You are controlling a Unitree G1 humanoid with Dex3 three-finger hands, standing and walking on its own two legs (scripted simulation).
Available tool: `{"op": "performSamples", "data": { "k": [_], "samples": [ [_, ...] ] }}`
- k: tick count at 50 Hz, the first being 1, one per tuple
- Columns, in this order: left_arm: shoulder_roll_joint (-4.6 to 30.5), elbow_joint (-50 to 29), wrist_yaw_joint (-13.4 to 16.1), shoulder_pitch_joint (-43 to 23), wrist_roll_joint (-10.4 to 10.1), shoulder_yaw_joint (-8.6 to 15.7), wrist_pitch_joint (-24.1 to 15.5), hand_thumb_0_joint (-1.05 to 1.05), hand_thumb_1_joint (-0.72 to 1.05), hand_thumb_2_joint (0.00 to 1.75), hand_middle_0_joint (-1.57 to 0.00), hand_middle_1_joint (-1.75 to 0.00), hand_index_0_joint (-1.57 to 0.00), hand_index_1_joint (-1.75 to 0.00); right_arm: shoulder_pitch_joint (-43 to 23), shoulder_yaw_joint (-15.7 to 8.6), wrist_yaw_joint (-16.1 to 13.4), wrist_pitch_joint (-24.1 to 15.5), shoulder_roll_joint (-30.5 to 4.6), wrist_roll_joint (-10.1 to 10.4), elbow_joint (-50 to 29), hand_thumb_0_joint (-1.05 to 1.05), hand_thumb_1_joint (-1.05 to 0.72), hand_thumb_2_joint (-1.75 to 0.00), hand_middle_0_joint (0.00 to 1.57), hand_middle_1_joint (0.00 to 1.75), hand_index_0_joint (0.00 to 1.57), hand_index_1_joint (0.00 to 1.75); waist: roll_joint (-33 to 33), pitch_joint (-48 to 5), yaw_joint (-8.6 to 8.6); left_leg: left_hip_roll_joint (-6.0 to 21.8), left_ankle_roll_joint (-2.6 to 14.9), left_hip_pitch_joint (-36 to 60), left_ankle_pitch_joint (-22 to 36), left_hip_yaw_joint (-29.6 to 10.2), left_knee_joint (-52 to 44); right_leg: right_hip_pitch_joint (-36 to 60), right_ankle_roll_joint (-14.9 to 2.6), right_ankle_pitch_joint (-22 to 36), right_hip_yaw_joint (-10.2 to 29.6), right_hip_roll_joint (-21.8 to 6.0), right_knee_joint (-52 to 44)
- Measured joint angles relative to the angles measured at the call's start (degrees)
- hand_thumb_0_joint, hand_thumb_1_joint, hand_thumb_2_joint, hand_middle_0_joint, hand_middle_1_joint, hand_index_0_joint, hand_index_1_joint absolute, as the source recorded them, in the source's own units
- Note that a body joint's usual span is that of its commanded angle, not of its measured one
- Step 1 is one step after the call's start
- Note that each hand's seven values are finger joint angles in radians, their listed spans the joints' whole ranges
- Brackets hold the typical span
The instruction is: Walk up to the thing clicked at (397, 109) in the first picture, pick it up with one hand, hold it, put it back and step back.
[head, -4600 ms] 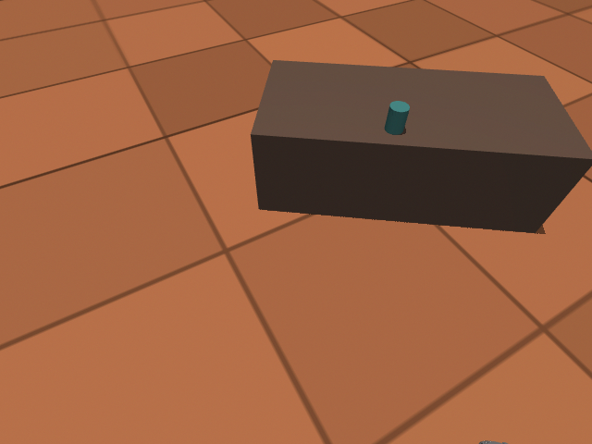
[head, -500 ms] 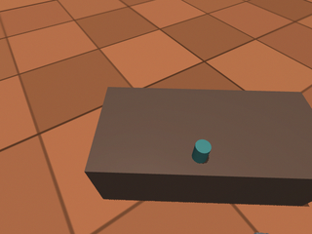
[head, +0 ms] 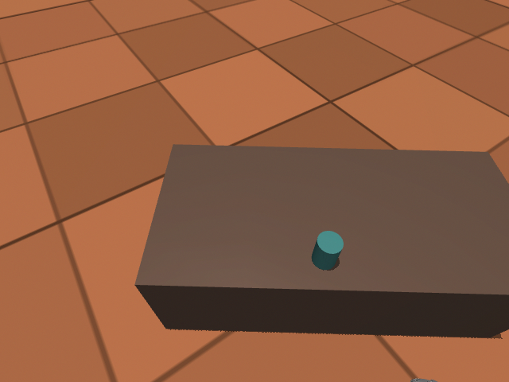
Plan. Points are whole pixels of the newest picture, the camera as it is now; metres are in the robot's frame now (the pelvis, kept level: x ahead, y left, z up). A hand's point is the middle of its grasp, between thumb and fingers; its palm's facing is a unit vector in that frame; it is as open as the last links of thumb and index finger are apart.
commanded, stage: stand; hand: right
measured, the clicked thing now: (326, 250) +0.47 -0.21 -0.31
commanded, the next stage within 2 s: none
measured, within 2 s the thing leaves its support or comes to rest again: neither
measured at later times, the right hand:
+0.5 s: hand out of the picture +0.10 -0.26 -0.16, palm faces -0.01 +0.94 -0.34, open 7.4 cm
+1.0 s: hand out of the picture +0.09 -0.26 -0.16, palm faces -0.01 +0.94 -0.33, open 7.4 cm
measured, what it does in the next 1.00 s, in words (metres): stands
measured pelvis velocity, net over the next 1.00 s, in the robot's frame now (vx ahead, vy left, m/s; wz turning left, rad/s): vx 0.02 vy -0.01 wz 0.00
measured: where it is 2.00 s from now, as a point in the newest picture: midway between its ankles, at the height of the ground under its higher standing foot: outside the picture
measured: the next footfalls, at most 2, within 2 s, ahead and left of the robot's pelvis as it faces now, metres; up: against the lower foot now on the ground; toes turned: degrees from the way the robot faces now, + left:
none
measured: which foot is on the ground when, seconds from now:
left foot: down 0.00-1.00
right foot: down 0.00-1.00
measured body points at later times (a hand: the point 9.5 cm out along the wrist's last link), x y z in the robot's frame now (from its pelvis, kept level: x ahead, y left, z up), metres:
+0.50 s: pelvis +0.02 -0.01 +0.00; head +0.03 -0.01 +0.45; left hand +0.10 +0.30 -0.13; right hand +0.10 -0.31 -0.13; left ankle +0.01 +0.13 -0.75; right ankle +0.00 -0.14 -0.75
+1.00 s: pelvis +0.02 -0.01 +0.00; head +0.03 -0.01 +0.45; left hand +0.09 +0.29 -0.13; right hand +0.09 -0.31 -0.13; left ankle +0.01 +0.13 -0.75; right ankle +0.00 -0.14 -0.75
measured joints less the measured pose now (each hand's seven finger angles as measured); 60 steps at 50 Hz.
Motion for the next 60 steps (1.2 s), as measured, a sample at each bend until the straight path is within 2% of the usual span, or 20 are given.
{"op": "performSamples", "data": {
  "k": [60],
  "samples": [
    [0.23,-1.35,0.13,2.07,-0.11,-0.22,0.11,0.00,0.91,0.90,-0.20,-0.30,-0.21,-0.30,1.41,0.56,-0.45,-0.17,-0.60,0.04,-0.77,0.01,-0.90,-0.90,0.20,0.30,0.21,0.30,0.24,-0.28,0.40,0.87,-0.84,2.69,-0.88,-0.11,-1.37,2.50,-0.73,-1.09,-0.22,0.86,-1.04]
  ]
}}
